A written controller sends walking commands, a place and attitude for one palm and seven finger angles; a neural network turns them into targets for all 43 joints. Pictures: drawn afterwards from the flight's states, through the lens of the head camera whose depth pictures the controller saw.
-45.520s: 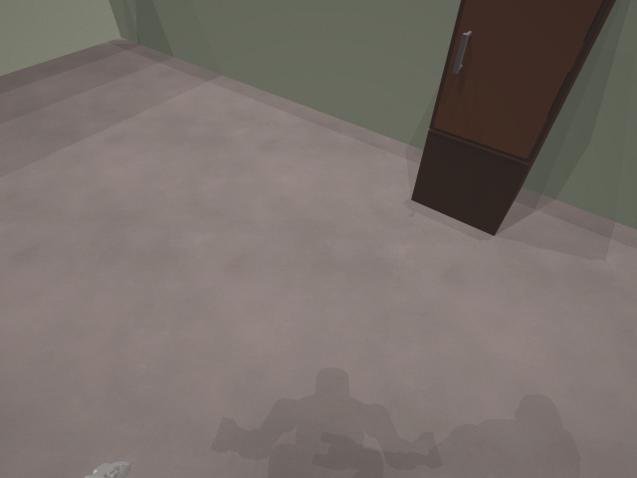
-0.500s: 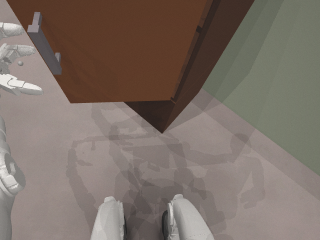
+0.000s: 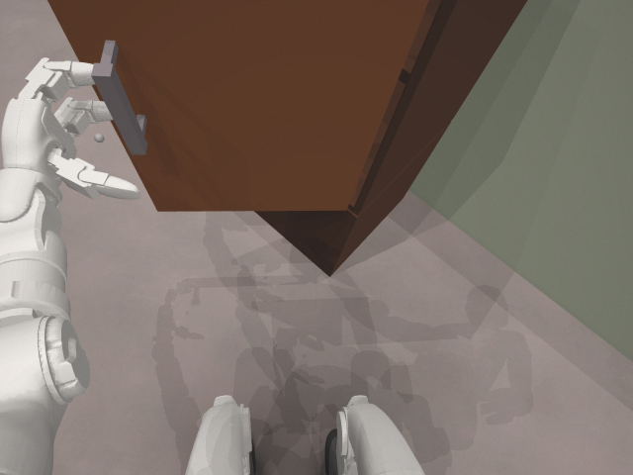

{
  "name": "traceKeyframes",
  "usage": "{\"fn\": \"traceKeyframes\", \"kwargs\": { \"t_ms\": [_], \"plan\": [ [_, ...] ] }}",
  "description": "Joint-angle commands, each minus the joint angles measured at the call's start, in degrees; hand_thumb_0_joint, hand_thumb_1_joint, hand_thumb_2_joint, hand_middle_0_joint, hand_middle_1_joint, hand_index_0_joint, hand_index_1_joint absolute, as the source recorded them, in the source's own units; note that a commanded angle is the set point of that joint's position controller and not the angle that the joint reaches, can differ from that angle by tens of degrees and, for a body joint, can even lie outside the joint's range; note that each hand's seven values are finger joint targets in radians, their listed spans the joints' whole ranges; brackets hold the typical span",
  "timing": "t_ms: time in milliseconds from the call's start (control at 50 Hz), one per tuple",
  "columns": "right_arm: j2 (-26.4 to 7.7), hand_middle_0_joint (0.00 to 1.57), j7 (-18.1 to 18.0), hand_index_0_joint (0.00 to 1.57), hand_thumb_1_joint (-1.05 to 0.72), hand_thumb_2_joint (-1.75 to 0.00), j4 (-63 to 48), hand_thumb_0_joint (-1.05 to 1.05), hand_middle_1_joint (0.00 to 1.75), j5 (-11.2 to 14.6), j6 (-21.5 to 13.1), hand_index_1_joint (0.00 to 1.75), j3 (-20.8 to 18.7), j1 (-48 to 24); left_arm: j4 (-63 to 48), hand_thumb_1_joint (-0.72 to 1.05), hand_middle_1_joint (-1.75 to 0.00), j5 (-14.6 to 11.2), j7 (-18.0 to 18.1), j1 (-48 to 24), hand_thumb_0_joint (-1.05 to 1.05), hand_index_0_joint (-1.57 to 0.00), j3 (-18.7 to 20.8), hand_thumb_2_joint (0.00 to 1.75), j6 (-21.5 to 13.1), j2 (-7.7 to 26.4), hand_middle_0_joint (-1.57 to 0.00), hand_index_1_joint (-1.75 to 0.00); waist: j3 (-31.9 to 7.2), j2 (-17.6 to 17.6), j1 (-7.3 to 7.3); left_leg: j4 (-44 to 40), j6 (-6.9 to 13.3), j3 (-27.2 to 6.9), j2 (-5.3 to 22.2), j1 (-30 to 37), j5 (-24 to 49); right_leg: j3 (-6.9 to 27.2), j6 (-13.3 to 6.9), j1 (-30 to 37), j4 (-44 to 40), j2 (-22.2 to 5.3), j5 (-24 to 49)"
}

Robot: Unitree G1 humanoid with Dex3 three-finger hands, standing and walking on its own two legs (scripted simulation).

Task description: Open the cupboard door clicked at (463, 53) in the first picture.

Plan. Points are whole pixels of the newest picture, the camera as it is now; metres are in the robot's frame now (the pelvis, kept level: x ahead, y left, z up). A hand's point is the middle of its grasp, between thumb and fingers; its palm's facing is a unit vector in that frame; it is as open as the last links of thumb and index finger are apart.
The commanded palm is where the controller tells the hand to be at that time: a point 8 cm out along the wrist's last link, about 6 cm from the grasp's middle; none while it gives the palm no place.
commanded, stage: slide the fingers in behind the handle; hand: left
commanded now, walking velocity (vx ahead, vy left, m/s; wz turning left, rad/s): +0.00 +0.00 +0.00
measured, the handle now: (125, 102) +0.54 +0.21 +0.07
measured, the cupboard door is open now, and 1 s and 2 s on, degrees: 46 44 44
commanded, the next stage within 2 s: close the thumb around the handle in 1.08 s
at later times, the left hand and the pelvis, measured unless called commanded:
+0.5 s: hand (135, 137) +0.50 +0.20 +0.06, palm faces +0.04 -1.00 +0.00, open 13.9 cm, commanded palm +0.48 +0.23 +0.06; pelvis +0.00 -0.01 +0.00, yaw +0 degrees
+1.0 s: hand (144, 134) +0.50 +0.19 +0.06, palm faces +0.03 -1.00 -0.02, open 13.9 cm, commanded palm +0.49 +0.22 +0.06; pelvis +0.00 -0.01 +0.00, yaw +1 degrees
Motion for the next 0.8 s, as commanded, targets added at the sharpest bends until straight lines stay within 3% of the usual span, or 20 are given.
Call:
{"fn": "traceKeyframes", "kwargs": {
  "t_ms": [0, 40, 60, 140, 200, 260, 280, 300, 360, 380, 480, 560, 600, 640, 680, 700, 780],
  "plan": [
    [-10.87, 0.2, -0.75, 0.2, -0.9, -0.9, -2.31, 0.0, 0.3, 0.06, -0.99, 0.3, -4.41, 9.56, -12.01, -0.5, -1.2, -0.99, 0.94, -24.37, 0.0, -0.3, 0.04, 0.3, -3.48, 11.28, -0.3, -1.2, -27.68, 10.68, -1.45, -8.89, -0.26, -4.79, -1.68, 32.32, 22.22, 0.51, -2.31, 2.23, -7.63, 3.15, 13.55],
    [-10.72, 0.2, -0.62, 0.2, -0.9, -0.9, -2.69, 0.0, 0.3, 0.15, -0.9, 0.3, -4.38, 9.38, -10.13, -0.5, -1.2, -0.81, 2.02, -22.68, 0.0, -0.3, 1.1, 0.3, -2.91, 11.8, -0.3, -1.2, -26.19, 8.1, -1.17, -8.96, 0.11, -4.0, -2.03, 29.07, 20.18, 0.9, -2.06, 4.35, -8.15, 3.1, 13.38],
    [-10.86, 0.2, -0.69, 0.2, -0.9, -0.9, -2.93, 0.0, 0.3, 0.01, -0.95, 0.3, -4.19, 9.71, -10.35, -0.5, -1.2, -0.77, 2.57, -22.59, 0.0, -0.3, 2.59, 0.3, -3.29, 13.52, -0.3, -1.2, -26.2, 8.54, -0.75, -9.02, 0.15, -3.98, -2.12, 28.83, 20.8, 0.85, -2.26, 4.8, -7.67, 3.2, 13.77],
    [-10.34, 0.2, -0.21, 0.2, -0.9, -0.9, -3.55, 0.0, 0.3, -0.19, -0.82, 0.3, -4.29, 9.31, -12.0, -0.5, -1.2, 1.03, 3.85, -22.8, 0.0, -0.3, 1.35, 0.3, -4.62, 12.69, -0.3, -1.2, -27.28, 8.76, -0.53, -8.78, 0.21, -3.32, -2.29, 28.32, 20.81, 1.48, -2.1, 6.37, -7.65, 3.02, 14.72],
    [-10.17, 0.2, -0.12, 0.2, -0.9, -0.9, -3.32, 0.0, 0.3, -0.04, -0.67, 0.3, -4.35, 9.18, -10.46, -0.5, -1.2, 0.35, 3.31, -21.75, 0.0, -0.3, 0.08, 0.3, -4.93, 10.45, -0.3, -1.2, -26.34, 6.71, -1.3, -8.24, 0.38, -2.84, -2.3, 26.8, 20.07, 1.76, -1.9, 6.7, -7.82, 3.15, 15.37],
    [-10.06, 0.2, -0.14, 0.2, -0.9, -0.9, -3.35, 0.0, 0.3, 0.01, -0.82, 0.3, -4.42, 9.28, -11.49, -0.5, -1.2, -0.81, 2.79, -24.04, 0.0, -0.3, -0.97, 0.3, -5.11, 8.53, -0.3, -1.2, -26.58, 7.78, -1.64, -8.34, 0.48, -2.88, -2.55, 27.2, 19.72, 1.72, -2.08, 6.78, -7.84, 3.19, 15.2],
    [-10.35, 0.2, -0.28, 0.2, -0.9, -0.9, -2.94, 0.0, 0.3, 0.08, -0.75, 0.3, -4.56, 9.29, -10.75, -0.5, -1.2, -0.8, 2.9, -23.2, 0.0, -0.3, 0.9, 0.3, -5.02, 10.66, -0.3, -1.2, -27.45, 7.5, -1.0, -8.36, 0.31, -2.79, -2.42, 27.18, 19.93, 1.87, -1.98, 7.33, -7.87, 3.07, 15.52],
    [-10.33, 0.2, -0.36, 0.2, -0.9, -0.9, -3.05, 0.0, 0.3, 0.15, -0.71, 0.3, -4.49, 9.29, -10.87, -0.5, -1.2, -0.54, 3.06, -23.34, 0.0, -0.3, 0.57, 0.3, -4.93, 10.7, -0.3, -1.2, -27.69, 7.76, -1.0, -8.32, 0.31, -2.9, -2.47, 27.03, 20.08, 1.9, -2.01, 7.25, -7.65, 2.99, 15.52],
    [-9.82, 0.2, -0.29, 0.2, -0.9, -0.9, -2.92, 0.0, 0.3, -0.13, -1.0, 0.3, -4.4, 9.38, -11.58, -0.5, -1.2, -0.25, 4.22, -25.36, 0.0, -0.3, -0.8, 0.3, -5.3, 8.65, -0.3, -1.2, -26.69, 8.48, -1.66, -8.03, 0.49, -2.84, -2.56, 26.98, 19.27, 1.87, -1.94, 5.86, -7.6, 2.99, 14.65],
    [-10.18, 0.2, -0.35, 0.2, -0.9, -0.9, -2.62, 0.0, 0.3, -0.15, -0.92, 0.3, -4.44, 9.53, -11.55, -0.5, -1.2, 0.27, 4.82, -25.22, 0.0, -0.3, 1.15, 0.3, -5.47, 11.37, -0.3, -1.2, -27.86, 8.25, -0.98, -8.03, 0.34, -2.99, -2.37, 27.14, 19.52, 1.99, -1.93, 6.3, -7.38, 2.91, 14.74],
    [-9.82, 0.2, -0.05, 0.2, -0.9, -0.9, -2.38, 0.0, 0.3, -0.37, -1.13, 0.3, -4.56, 9.63, -11.1, -0.5, -1.2, 1.44, 6.32, -26.27, 0.0, -0.3, -1.58, 0.3, -6.0, 8.17, -0.3, -1.2, -28.54, 8.13, -1.94, -7.65, 0.44, -2.97, -2.54, 27.11, 19.22, 2.05, -1.82, 6.01, -7.26, 2.91, 14.77],
    [-9.67, 0.2, 0.05, 0.2, -0.9, -0.9, -2.16, 0.0, 0.3, -0.42, -1.22, 0.3, -4.72, 9.87, -12.51, -0.5, -1.2, 1.05, 6.01, -28.28, 0.0, -0.3, -4.3, 0.3, -5.97, 5.1, -0.3, -1.2, -29.22, 8.92, -2.78, -7.5, 0.59, -3.01, -2.71, 28.35, 19.58, 2.08, -2.01, 5.88, -7.54, 2.96, 15.32],
    [-9.72, 0.2, 0.09, 0.2, -0.9, -0.9, -1.6, 0.0, 0.3, -0.32, -1.14, 0.3, -4.72, 9.71, -10.75, -0.5, -1.2, 0.87, 5.91, -27.75, 0.0, -0.3, -4.92, 0.3, -5.4, 4.15, -0.3, -1.2, -27.98, 7.74, -3.06, -7.56, 0.52, -2.88, -2.69, 27.4, 18.54, 2.07, -1.84, 5.66, -8.04, 2.92, 14.76],
    [-9.89, 0.2, -0.08, 0.2, -0.9, -0.9, -1.57, 0.0, 0.3, -0.2, -1.09, 0.3, -4.7, 9.72, -9.44, -0.5, -1.2, 0.82, 6.08, -27.5, 0.0, -0.3, -3.75, 0.3, -4.88, 5.59, -0.3, -1.2, -26.52, 6.74, -2.82, -7.7, 0.56, -2.81, -2.76, 25.3, 16.88, 2.23, -1.88, 6.24, -8.24, 2.86, 13.79],
    [-9.8, 0.2, -0.13, 0.2, -0.9, -0.9, -1.4, 0.0, 0.3, -0.33, -1.26, 0.3, -4.58, 9.71, -9.4, -0.5, -1.2, 0.64, 6.64, -29.4, 0.0, -0.3, -4.31, 0.3, -4.95, 4.75, -0.3, -1.2, -26.73, 6.61, -3.44, -7.51, 0.78, -2.76, -2.87, 25.07, 16.53, 2.35, -1.74, 5.75, -8.19, 2.82, 13.61],
    [-9.92, 0.2, -0.2, 0.2, -0.9, -0.9, -1.39, 0.0, 0.3, -0.4, -1.29, 0.3, -4.57, 9.79, -10.22, -0.5, -1.2, 1.13, 7.04, -29.97, 0.0, -0.3, -2.84, 0.3, -5.32, 7.01, -0.3, -1.2, -27.22, 7.08, -2.91, -7.54, 0.68, -2.96, -2.75, 25.05, 16.57, 2.34, -1.81, 6.1, -7.9, 2.76, 13.45],
    [-9.49, 0.2, 0.22, 0.2, -0.9, -0.9, -1.71, 0.0, 0.3, -0.56, -1.24, 0.3, -4.53, 9.96, -10.47, -0.5, -1.2, 1.96, 7.35, -27.64, 0.0, -0.3, -3.64, 0.3, -6.11, 6.01, -0.3, -1.2, -29.05, 8.72, -2.26, -7.2, 0.57, -2.78, -2.9, 26.85, 20.07, 2.29, -2.0, 6.57, -7.24, 2.75, 16.3]
  ]
}}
